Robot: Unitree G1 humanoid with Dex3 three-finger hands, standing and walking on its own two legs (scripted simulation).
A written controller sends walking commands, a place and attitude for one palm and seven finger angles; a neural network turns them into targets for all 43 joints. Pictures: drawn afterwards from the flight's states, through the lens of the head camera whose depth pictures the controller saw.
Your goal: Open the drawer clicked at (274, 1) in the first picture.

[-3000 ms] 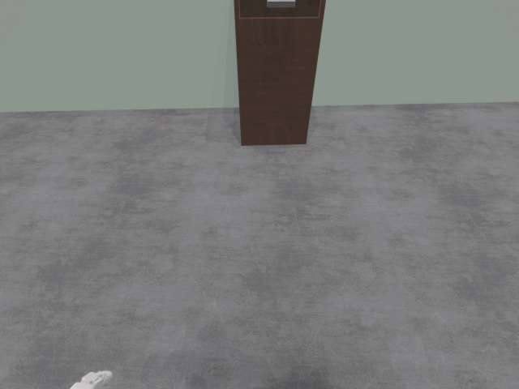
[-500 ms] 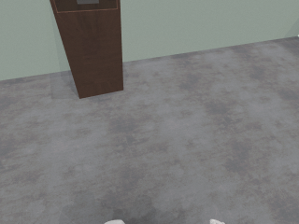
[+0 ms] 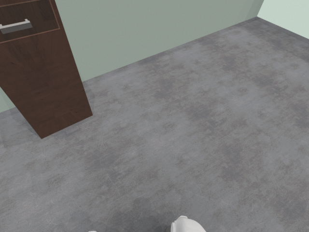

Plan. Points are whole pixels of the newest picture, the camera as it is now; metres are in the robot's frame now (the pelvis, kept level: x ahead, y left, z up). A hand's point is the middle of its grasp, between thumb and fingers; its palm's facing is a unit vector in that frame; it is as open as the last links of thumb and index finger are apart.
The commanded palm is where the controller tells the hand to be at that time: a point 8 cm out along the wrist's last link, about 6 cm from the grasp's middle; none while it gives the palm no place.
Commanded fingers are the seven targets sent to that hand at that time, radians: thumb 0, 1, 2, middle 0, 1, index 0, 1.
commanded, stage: walk to a spot facing it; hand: left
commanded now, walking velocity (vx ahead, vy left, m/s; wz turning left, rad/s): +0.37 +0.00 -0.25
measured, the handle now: (15, 25) +0.95 +0.62 +0.05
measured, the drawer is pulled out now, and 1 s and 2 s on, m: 0.00 0.00 0.00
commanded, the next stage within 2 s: turn to face it in 0.84 s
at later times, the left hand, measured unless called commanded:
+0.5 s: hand (92, 223) +0.19 +0.18 -0.17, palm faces +0.04 -0.99 -0.15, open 7.3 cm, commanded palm none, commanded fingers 0.00 0.90 0.90 -0.20 -0.30 -0.20 -0.30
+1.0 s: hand (110, 124) +0.54 +0.17 -0.15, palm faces -0.28 -0.93 -0.22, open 7.4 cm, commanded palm none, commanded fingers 0.00 0.90 0.90 -0.20 -0.30 -0.20 -0.30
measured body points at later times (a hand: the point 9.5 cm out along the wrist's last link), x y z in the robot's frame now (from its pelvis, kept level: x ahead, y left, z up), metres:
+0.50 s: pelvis +0.23 +0.01 +0.00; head +0.25 +0.02 +0.45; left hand +0.18 +0.23 -0.16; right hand +0.32 -0.24 -0.13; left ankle +0.36 +0.14 -0.71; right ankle +0.12 -0.08 -0.73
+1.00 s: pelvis +0.39 +0.01 +0.00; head +0.42 -0.01 +0.45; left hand +0.56 +0.21 -0.13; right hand +0.30 -0.21 -0.16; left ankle +0.37 +0.13 -0.73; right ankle +0.46 -0.14 -0.70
